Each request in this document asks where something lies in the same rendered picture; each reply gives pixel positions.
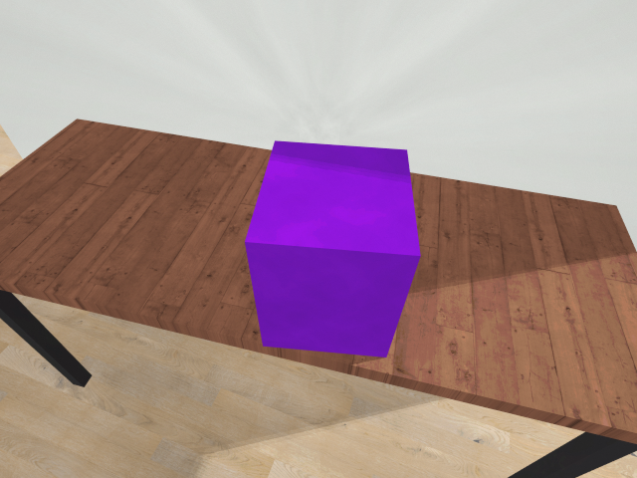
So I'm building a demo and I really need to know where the table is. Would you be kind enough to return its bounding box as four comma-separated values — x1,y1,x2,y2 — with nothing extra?
0,119,637,478

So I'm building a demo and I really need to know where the carton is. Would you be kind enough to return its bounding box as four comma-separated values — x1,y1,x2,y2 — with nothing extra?
245,140,421,358

